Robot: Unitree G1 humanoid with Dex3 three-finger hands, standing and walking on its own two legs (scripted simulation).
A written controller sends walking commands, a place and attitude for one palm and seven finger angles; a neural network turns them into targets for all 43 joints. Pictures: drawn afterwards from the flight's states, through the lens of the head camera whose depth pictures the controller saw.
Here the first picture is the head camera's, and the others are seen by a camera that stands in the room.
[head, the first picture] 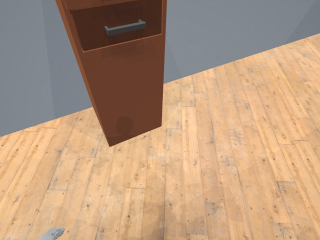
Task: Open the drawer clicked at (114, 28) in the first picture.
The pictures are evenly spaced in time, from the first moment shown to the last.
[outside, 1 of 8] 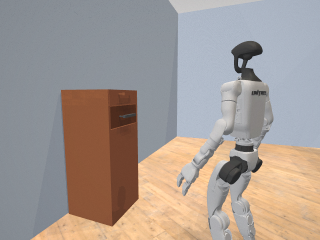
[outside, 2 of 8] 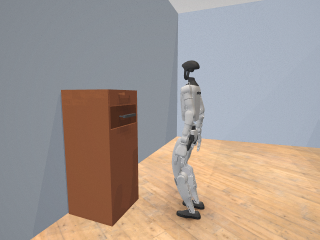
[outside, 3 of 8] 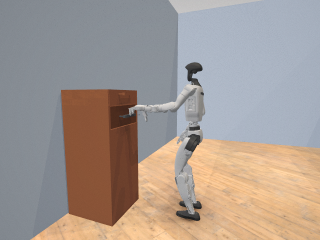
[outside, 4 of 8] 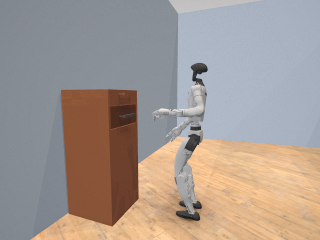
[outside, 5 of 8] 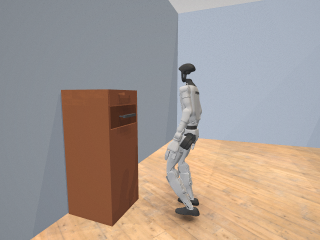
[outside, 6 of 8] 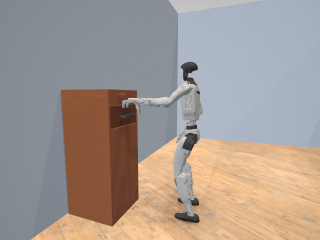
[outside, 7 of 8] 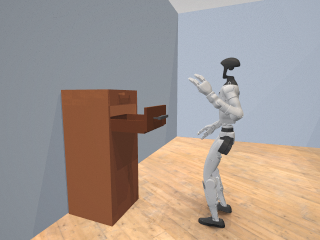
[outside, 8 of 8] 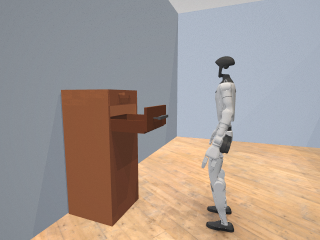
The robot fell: no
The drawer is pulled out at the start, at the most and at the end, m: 0.00 0.30 0.30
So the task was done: yes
